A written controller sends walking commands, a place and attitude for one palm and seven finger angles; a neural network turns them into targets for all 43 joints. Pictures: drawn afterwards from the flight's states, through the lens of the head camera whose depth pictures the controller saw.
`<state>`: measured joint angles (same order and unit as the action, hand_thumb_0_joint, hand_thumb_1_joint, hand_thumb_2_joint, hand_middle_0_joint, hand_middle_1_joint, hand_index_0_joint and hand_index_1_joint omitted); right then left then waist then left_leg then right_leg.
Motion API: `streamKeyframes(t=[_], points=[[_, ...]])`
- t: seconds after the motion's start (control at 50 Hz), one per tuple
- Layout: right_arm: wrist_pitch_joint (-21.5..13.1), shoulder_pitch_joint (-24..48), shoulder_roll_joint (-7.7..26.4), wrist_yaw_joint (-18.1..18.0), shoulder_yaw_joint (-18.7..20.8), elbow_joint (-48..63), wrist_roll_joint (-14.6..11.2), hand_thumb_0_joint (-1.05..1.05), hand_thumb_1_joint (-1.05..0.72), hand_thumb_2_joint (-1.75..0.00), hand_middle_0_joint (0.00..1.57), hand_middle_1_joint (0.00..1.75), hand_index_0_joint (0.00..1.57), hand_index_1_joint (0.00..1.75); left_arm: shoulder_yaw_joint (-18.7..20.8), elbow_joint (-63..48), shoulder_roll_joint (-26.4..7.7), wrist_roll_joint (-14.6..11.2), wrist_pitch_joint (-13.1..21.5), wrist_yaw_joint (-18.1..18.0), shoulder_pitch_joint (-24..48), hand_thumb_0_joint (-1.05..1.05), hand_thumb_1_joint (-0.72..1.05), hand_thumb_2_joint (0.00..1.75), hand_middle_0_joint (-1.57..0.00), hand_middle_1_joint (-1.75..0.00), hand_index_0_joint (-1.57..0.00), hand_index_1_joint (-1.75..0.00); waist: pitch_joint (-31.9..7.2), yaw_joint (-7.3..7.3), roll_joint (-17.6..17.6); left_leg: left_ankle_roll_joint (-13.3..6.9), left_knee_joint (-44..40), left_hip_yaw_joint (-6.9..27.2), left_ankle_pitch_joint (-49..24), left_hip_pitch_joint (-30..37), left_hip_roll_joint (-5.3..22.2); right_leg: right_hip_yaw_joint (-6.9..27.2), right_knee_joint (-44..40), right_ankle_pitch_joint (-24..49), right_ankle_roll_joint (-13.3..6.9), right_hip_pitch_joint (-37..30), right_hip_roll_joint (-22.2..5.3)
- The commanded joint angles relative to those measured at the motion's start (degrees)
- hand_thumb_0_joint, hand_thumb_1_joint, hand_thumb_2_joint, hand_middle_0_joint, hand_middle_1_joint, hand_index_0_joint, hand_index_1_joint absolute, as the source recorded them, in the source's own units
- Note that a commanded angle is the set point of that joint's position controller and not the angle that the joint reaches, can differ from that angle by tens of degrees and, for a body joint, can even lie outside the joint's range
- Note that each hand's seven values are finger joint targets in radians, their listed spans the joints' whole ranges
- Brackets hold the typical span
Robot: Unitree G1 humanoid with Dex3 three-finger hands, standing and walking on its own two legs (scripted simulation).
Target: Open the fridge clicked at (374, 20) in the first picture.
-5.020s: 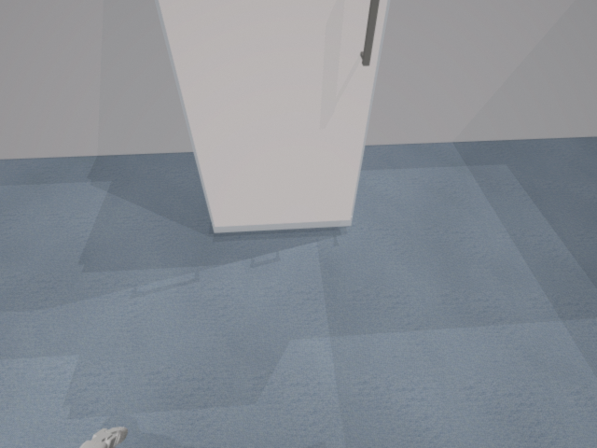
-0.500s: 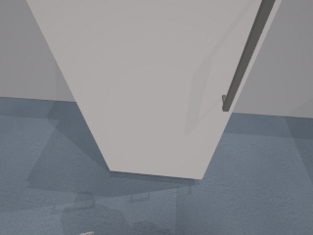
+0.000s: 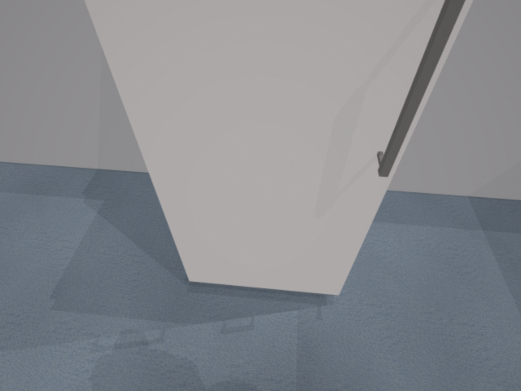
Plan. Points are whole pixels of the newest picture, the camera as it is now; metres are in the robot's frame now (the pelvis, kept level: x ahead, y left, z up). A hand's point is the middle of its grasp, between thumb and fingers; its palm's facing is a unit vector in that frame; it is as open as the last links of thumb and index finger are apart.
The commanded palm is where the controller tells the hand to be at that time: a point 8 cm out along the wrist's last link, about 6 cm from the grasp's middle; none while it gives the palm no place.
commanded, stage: come to a stop and stand still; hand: right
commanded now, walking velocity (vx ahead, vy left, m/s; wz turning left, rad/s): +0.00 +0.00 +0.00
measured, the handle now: (409, 95) +0.54 -0.21 +0.19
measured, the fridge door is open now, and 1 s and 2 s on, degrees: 0 0 0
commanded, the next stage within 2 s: look again from close up in 0.90 s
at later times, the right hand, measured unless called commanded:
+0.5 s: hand out of the picture -0.01 -0.19 -0.18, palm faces +0.01 +0.98 -0.19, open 7.4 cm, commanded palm none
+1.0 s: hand out of the picture +0.07 -0.22 -0.17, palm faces +0.00 +0.97 -0.24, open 7.4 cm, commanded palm none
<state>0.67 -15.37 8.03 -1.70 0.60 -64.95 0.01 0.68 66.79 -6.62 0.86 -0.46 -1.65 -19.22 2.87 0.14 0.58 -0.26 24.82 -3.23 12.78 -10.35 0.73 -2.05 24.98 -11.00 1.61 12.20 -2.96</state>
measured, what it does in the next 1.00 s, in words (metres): stands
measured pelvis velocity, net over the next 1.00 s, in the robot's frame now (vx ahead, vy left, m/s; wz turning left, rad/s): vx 0.03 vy -0.03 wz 0.01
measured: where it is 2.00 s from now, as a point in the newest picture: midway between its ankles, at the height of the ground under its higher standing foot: outside the picture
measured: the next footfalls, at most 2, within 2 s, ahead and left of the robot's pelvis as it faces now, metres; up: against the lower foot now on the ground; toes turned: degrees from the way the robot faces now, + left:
none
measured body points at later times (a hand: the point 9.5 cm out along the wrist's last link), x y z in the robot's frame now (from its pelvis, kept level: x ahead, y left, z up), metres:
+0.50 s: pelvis +0.00 -0.02 -0.01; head +0.01 -0.02 +0.44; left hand +0.01 +0.21 -0.17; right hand +0.00 -0.24 -0.17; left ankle +0.01 +0.11 -0.74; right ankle +0.03 -0.14 -0.74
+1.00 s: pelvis +0.03 -0.03 +0.00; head +0.03 -0.03 +0.45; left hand +0.07 +0.22 -0.15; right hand +0.07 -0.27 -0.15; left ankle +0.01 +0.11 -0.74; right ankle +0.03 -0.14 -0.74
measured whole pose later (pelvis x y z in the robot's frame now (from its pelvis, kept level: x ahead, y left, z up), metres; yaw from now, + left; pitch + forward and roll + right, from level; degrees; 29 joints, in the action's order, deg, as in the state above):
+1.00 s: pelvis +0.03 -0.03 +0.00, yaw +1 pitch -1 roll +0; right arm -0.6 -13.6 12.4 -1.7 -0.3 -59.8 0.8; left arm -0.3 60.6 -11.8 1.1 1.4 -0.6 -12.5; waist 1.9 -0.3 0.4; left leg 2.0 27.8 -1.5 16.4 -10.1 3.1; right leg -3.5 27.9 -15.2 -0.7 11.5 -0.6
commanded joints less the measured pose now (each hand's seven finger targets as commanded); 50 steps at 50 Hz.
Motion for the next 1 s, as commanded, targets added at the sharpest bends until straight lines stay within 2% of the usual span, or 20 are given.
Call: streamKeyframes(t=[0.0, 0.12, 0.3, 0.32, 0.34, 0.36, 0.38, 0.4, 0.42, 0.44, 0.48, 0.52, 0.54, 0.6, 0.64, 0.68, 0.86, 0.9, 0.94, 0.98], points=[[-0.69, -3.25, 5.08, -0.22, 1.21, 1.54, 0.47, 0.0, -0.9, -0.9, 0.2, 0.3, 0.2, 0.3, 1.08, -2.12, -5.42, -0.06, 0.63, -0.37, -1.81, 0.0, 0.9, 0.9, -0.2, -0.3, -0.2, -0.3, 2.01, -0.13, -0.58, -0.4, -7.21, 5.8, 5.88, -4.03, 5.04, 3.43, -6.31, -4.61, -1.46, 1.24, -2.93], [-0.79, -4.42, 4.41, -0.28, 1.27, 1.59, 0.76, 0.0, -0.9, -0.9, 0.2, 0.3, 0.2, 0.3, 1.26, -2.55, -4.97, 0.0, 0.53, -0.24, -1.89, 0.0, 0.9, 0.9, -0.2, -0.3, -0.2, -0.3, 3.43, 0.19, 0.34, -0.37, -7.81, 6.43, 9.08, -7.2, 4.99, 3.22, -5.99, -6.48, -1.65, 1.51, -2.54], [-1.26, -5.46, 4.2, -0.33, 1.02, 1.43, 0.81, 0.0, -0.9, -0.9, 0.2, 0.3, 0.2, 0.3, 0.91, -2.92, -5.36, -0.16, 1.2, -0.25, -1.15, 0.0, 0.9, 0.9, -0.2, -0.3, -0.2, -0.3, 2.11, -0.05, -0.41, -0.25, -6.6, 5.82, 3.46, -5.7, 5.06, 3.52, -6.44, -2.98, -1.92, 0.33, -3.09], [-2.32, -10.04, 6.19, -2.4, 0.28, 0.19, 1.44, 0.0, -0.9, -0.9, 0.2, 0.3, 0.2, 0.3, 1.05, -7.41, -7.99, -0.54, 1.65, 0.57, 6.22, 0.0, 0.9, 0.9, -0.2, -0.3, -0.2, -0.3, 4.28, -3.0, 0.46, -0.5, -7.04, 8.19, -5.9, -5.55, 7.72, 0.87, 6.32, -3.06, -0.17, 4.93, -2.83], [-2.9, -5.6, 8.65, -1.81, 0.56, 3.53, 1.32, 0.0, -0.9, -0.9, 0.2, 0.3, 0.2, 0.3, 0.79, -8.91, -4.71, -0.2, 0.83, 1.11, 1.98, 0.0, 0.9, 0.9, -0.2, -0.3, -0.2, -0.3, -0.74, 1.44, 1.98, -2.78, -9.65, 11.77, 13.4, -8.21, 10.28, 0.8, 7.12, -8.91, -0.66, 2.68, -0.04], [-3.63, -2.95, 9.69, -1.44, 1.05, 5.21, 1.41, 0.0, -0.9, -0.9, 0.2, 0.3, 0.2, 0.3, 0.47, -8.59, -5.0, 0.58, 0.84, 1.6, -0.3, 0.0, 0.9, 0.9, -0.2, -0.3, -0.2, -0.3, -2.74, 2.07, 1.12, -3.93, -8.59, 10.81, 14.42, -9.86, 10.4, 0.5, 7.74, -5.82, -0.86, 0.24, 0.2], [-3.58, -2.05, 9.01, -1.29, 1.05, 6.02, 1.38, 0.0, -0.9, -0.9, 0.2, 0.3, 0.2, 0.3, 0.65, -8.97, -5.32, 0.47, 1.18, 1.56, -1.74, 0.0, 0.9, 0.9, -0.2, -0.3, -0.2, -0.3, -2.62, 2.82, 0.14, -3.76, -6.54, 8.91, 15.5, -11.83, 9.04, 1.18, 6.29, -5.04, -1.18, -1.15, -0.05], [-3.35, -1.84, 8.03, -1.11, 0.89, 6.26, 1.26, 0.0, -0.9, -0.9, 0.2, 0.3, 0.2, 0.3, 0.57, -9.08, -5.78, 0.44, 1.45, 1.43, -2.23, 0.0, 0.9, 0.9, -0.2, -0.3, -0.2, -0.3, -1.11, 2.78, -1.41, -3.33, -4.74, 7.29, 14.88, -12.71, 7.47, 2.04, 4.49, -4.17, -1.43, -0.18, -0.66], [-3.02, -2.44, 7.48, -0.96, 0.69, 6.41, 1.2, 0.0, -0.9, -0.9, 0.2, 0.3, 0.2, 0.3, 0.55, -9.5, -6.21, 0.39, 1.67, 1.29, -2.05, 0.0, 0.9, 0.9, -0.2, -0.3, -0.2, -0.3, -0.1, 2.17, -4.01, -2.77, -2.47, 6.07, 13.23, -11.46, 5.71, 3.3, 2.14, -4.05, -1.91, 1.88, -1.39], [-2.66, -3.27, 6.87, -0.82, 0.54, 6.38, 1.13, 0.0, -0.9, -0.9, 0.2, 0.3, 0.2, 0.3, 0.52, -9.95, -6.85, 0.36, 1.84, 1.09, -1.53, 0.0, 0.9, 0.9, -0.2, -0.3, -0.2, -0.3, 0.86, 1.49, -5.2, -2.24, -0.8, 4.89, 11.76, -9.53, 4.33, 5.11, -0.54, -5.94, -2.67, 4.65, -2.36], [-2.52, -4.51, 6.34, -0.72, 0.51, 6.54, 1.25, 0.0, -0.9, -0.9, 0.2, 0.3, 0.2, 0.3, 0.42, -10.85, -8.0, 0.34, 2.24, 0.88, -0.45, 0.0, 0.9, 0.9, -0.2, -0.3, -0.2, -0.3, 1.25, 0.18, -4.46, -1.77, 1.33, 3.79, 6.04, -5.3, 3.45, 6.84, -2.64, -4.76, -3.6, 7.53, -3.42], [-2.46, -4.97, 6.32, -0.61, 0.4, 6.44, 1.07, 0.0, -0.9, -0.9, 0.2, 0.3, 0.2, 0.3, 0.41, -11.11, -8.75, 0.15, 2.58, 0.64, 0.15, 0.0, 0.9, 0.9, -0.2, -0.3, -0.2, -0.3, 0.19, -0.32, -1.45, -1.44, 1.51, 3.68, 2.84, -3.25, 3.72, 6.88, -3.1, -2.79, -3.95, 6.79, -3.46], [-2.46, -4.85, 6.42, -0.59, 0.38, 6.49, 1.03, 0.0, -0.9, -0.9, 0.2, 0.3, 0.2, 0.3, 0.49, -10.86, -9.01, 0.13, 2.68, 0.58, 0.3, 0.0, 0.9, 0.9, -0.2, -0.3, -0.2, -0.3, 0.08, -0.4, -1.12, -1.36, 1.41, 3.76, 1.58, -3.05, 3.94, 6.49, -2.99, -1.29, -3.96, 5.95, -3.35], [-2.36, -4.1, 7.72, -0.6, 0.62, 7.11, 0.98, 0.0, -0.9, -0.9, 0.2, 0.3, 0.2, 0.3, 0.4, -10.34, -9.85, 0.11, 2.99, 0.44, 0.65, 0.0, 0.9, 0.9, -0.2, -0.3, -0.2, -0.3, -0.68, -0.53, -1.69, -1.06, 1.62, 3.65, -1.77, -1.76, 4.38, 5.72, -2.59, 4.06, -4.01, 3.95, -3.35], [-2.29, -3.4, 8.33, -0.54, 0.67, 7.26, 0.94, 0.0, -0.9, -0.9, 0.2, 0.3, 0.2, 0.3, 0.46, -10.14, -10.14, 0.06, 2.84, 0.42, 1.16, 0.0, 0.9, 0.9, -0.2, -0.3, -0.2, -0.3, 0.12, -0.42, -0.51, -1.0, 0.73, 4.11, -2.15, -2.09, 4.74, 5.04, -2.47, 3.99, -3.83, 3.39, -3.03], [-2.28, -2.62, 9.16, -0.52, 0.78, 7.61, 0.96, 0.0, -0.9, -0.9, 0.2, 0.3, 0.2, 0.3, 0.45, -9.79, -10.8, 0.08, 2.9, 0.43, 1.54, 0.0, 0.9, 0.9, -0.2, -0.3, -0.2, -0.3, -0.56, -0.38, -0.93, -0.92, 0.88, 4.02, -3.81, -1.31, 4.89, 4.75, -2.22, 6.29, -3.75, 2.49, -3.02], [-2.23, -0.96, 11.35, -0.31, 0.91, 7.96, 1.03, 0.0, -0.9, -0.9, 0.2, 0.3, 0.2, 0.3, 0.53, -8.98, -12.1, 0.01, 2.73, 0.54, 4.44, 0.0, 0.9, 0.9, -0.2, -0.3, -0.2, -0.3, -1.7, -0.41, -0.21, -0.79, -0.42, 4.55, -6.71, -0.41, 5.64, 3.93, -2.17, 8.12, -3.46, -0.2, -3.04], [-2.23, -0.55, 11.62, -0.3, 0.98, 7.78, 0.97, 0.0, -0.9, -0.9, 0.2, 0.3, 0.2, 0.3, 0.55, -8.74, -12.48, 0.06, 2.74, 0.55, 5.0, 0.0, 0.9, 0.9, -0.2, -0.3, -0.2, -0.3, -2.36, -0.36, -1.15, -0.75, -0.34, 4.61, -7.72, -0.09, 5.8, 3.66, -2.14, 9.15, -3.34, -0.91, -3.12], [-2.07, -0.04, 11.57, -0.23, 0.91, 7.49, 0.96, 0.0, -0.9, -0.9, 0.2, 0.3, 0.2, 0.3, 0.47, -8.51, -12.53, 0.05, 2.56, 0.58, 5.65, 0.0, 0.9, 0.9, -0.2, -0.3, -0.2, -0.3, -1.48, -0.35, -1.15, -0.72, -0.92, 4.85, -6.14, -0.58, 5.72, 3.68, -2.84, 7.12, -3.21, -0.54, -3.1], [-2.18, -0.01, 11.94, -0.23, 0.89, 7.48, 1.02, 0.0, -0.9, -0.9, 0.2, 0.3, 0.2, 0.3, 0.5, -8.32, -12.98, 0.0, 2.59, 0.58, 6.0, 0.0, 0.9, 0.9, -0.2, -0.3, -0.2, -0.3, -1.94, -0.22, -0.87, -0.76, -1.14, 5.02, -7.21, -0.26, 5.79, 3.75, -2.65, 8.16, -3.28, -1.21, -3.17]])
